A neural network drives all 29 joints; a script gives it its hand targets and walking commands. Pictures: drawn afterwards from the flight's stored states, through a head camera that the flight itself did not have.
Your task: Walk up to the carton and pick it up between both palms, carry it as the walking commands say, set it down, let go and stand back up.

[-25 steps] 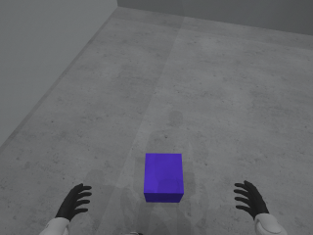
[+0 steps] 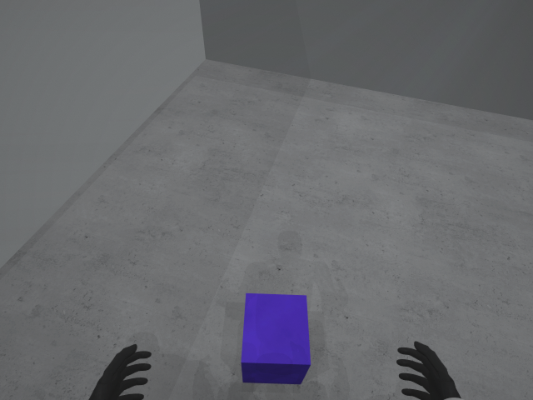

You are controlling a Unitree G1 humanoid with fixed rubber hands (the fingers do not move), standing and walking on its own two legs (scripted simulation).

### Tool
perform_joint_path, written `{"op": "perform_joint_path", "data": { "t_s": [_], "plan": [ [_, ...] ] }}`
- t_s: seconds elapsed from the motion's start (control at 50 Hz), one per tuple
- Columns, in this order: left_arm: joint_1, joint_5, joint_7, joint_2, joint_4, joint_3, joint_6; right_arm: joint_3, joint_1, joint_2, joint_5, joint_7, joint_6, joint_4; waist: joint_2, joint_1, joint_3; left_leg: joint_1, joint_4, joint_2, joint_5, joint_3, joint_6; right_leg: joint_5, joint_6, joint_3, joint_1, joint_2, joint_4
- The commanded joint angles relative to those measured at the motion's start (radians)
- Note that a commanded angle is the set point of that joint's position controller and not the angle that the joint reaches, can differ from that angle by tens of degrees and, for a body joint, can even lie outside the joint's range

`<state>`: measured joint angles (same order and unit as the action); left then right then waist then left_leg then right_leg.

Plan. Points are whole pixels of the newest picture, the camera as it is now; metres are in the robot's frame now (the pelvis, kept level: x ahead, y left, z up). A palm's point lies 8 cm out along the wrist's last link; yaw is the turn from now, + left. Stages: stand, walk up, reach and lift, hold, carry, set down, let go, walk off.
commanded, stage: stand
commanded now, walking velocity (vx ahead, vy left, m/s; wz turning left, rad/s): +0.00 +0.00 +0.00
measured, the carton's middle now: (274, 339) +0.42 -0.02 -0.64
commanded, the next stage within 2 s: none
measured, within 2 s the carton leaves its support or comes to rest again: neither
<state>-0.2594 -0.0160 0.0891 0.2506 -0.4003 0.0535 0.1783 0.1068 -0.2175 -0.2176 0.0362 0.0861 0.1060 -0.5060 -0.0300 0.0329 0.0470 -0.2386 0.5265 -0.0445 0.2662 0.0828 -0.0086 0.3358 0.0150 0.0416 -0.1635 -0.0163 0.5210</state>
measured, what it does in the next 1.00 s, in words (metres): stands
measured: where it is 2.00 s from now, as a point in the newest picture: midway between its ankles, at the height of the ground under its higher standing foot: outside the picture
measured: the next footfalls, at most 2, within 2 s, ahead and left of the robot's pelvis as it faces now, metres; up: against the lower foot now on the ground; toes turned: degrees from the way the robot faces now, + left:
none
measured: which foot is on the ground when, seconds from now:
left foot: down 0.00-1.00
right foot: down 0.00-1.00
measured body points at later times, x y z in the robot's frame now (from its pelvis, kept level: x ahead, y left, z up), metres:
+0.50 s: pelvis +0.02 -0.01 +0.00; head +0.03 +0.00 +0.45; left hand +0.13 +0.26 -0.11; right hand +0.16 -0.27 -0.10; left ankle +0.01 +0.12 -0.73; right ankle -0.03 -0.12 -0.73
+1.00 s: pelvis -0.01 +0.00 +0.00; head -0.02 +0.01 +0.45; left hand +0.10 +0.27 -0.12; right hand +0.13 -0.27 -0.09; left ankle +0.01 +0.12 -0.73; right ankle -0.03 -0.12 -0.73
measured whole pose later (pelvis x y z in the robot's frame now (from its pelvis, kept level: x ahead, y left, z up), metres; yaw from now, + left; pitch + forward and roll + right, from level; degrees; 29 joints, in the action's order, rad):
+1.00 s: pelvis -0.01 +0.00 +0.00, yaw +0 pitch -2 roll +0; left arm -0.24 0.01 -0.02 0.26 -0.78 0.05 -0.02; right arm 0.11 -0.22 -0.23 0.02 0.00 0.01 -0.71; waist -0.03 0.03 0.00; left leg -0.24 0.53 -0.04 0.25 0.08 0.00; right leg 0.33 0.01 0.04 -0.16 -0.02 0.52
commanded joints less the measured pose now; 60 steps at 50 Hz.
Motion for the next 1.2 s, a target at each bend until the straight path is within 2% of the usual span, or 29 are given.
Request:
{"op": "perform_joint_path", "data": {
  "t_s": [0.0, 0.04, 0.1, 0.14, 0.28, 0.38, 0.52, 0.72, 0.78, 0.86, 1.18],
  "plan": [
    [0.048, 0.040, -0.083, 0.201, -0.038, 0.064, -0.079, 0.008, 0.057, -0.205, -0.083, -0.057, -0.055, 0.013, 0.046, 0.012, -0.209, 0.106, -0.017, 0.078, -0.416, -0.001, 0.009, -0.307, -0.066, 0.002, 0.032, 0.034, -0.046],
    [0.023, 0.056, -0.103, 0.204, -0.055, 0.062, -0.122, 0.008, 0.066, -0.199, -0.086, -0.080, -0.067, 0.006, 0.022, 0.000, -0.215, 0.096, -0.003, 0.070, -0.412, -0.005, 0.014, -0.345, -0.062, 0.023, 0.033, 0.035, -0.047],
    [0.046, 0.065, -0.111, 0.198, -0.100, 0.054, -0.149, 0.015, 0.068, -0.191, -0.085, -0.089, -0.076, -0.027, 0.033, -0.009, -0.184, 0.079, -0.022, 0.069, -0.273, 0.010, 0.016, -0.277, -0.042, 0.057, 0.005, 0.051, -0.079],
    [0.051, 0.066, -0.114, 0.198, -0.126, 0.052, -0.162, 0.017, 0.069, -0.194, -0.085, -0.091, -0.084, -0.045, 0.027, -0.012, -0.177, 0.077, -0.023, 0.071, -0.254, 0.019, 0.020, -0.276, -0.035, 0.068, 0.000, 0.059, -0.088],
    [0.052, 0.062, -0.123, 0.207, -0.198, 0.055, -0.191, 0.025, 0.061, -0.206, -0.078, -0.096, -0.107, -0.097, 0.028, -0.015, -0.215, 0.099, -0.006, 0.086, -0.353, 0.031, 0.034, -0.402, -0.022, 0.073, 0.031, 0.074, -0.074],
    [0.049, 0.061, -0.126, 0.210, -0.226, 0.059, -0.198, 0.028, 0.055, -0.212, -0.075, -0.101, -0.114, -0.118, 0.030, -0.017, -0.226, 0.107, 0.001, 0.092, -0.388, 0.034, 0.040, -0.446, -0.019, 0.072, 0.047, 0.081, -0.070],
    [0.047, 0.065, -0.126, 0.216, -0.248, 0.063, -0.204, 0.029, 0.054, -0.219, -0.075, -0.104, -0.120, -0.134, 0.039, -0.016, -0.199, 0.098, -0.016, 0.095, -0.334, 0.044, 0.047, -0.367, -0.011, 0.079, 0.028, 0.083, -0.089],
    [0.052, 0.070, -0.119, 0.225, -0.272, 0.066, -0.218, 0.029, 0.062, -0.230, -0.079, -0.100, -0.133, -0.144, 0.055, -0.017, -0.132, 0.063, -0.063, 0.095, -0.149, 0.068, 0.055, -0.131, 0.002, 0.105, -0.037, 0.083, -0.137],
    [0.051, 0.070, -0.116, 0.226, -0.282, 0.066, -0.222, 0.029, 0.066, -0.230, -0.081, -0.099, -0.137, -0.150, 0.060, -0.016, -0.117, 0.052, -0.074, 0.095, -0.104, 0.077, 0.056, -0.094, 0.005, 0.110, -0.049, 0.083, -0.144],
    [0.050, 0.068, -0.114, 0.227, -0.298, 0.066, -0.228, 0.029, 0.069, -0.232, -0.082, -0.097, -0.142, -0.159, 0.065, -0.014, -0.105, 0.042, -0.082, 0.097, -0.085, 0.084, 0.058, -0.084, 0.008, 0.116, -0.052, 0.085, -0.146],
    [0.059, 0.061, -0.111, 0.235, -0.350, 0.064, -0.236, 0.025, 0.072, -0.240, -0.074, -0.100, -0.150, -0.188, 0.079, -0.012, -0.116, 0.068, -0.068, 0.108, -0.178, 0.087, 0.066, -0.172, 0.015, 0.117, -0.031, 0.096, -0.137]
  ]
}}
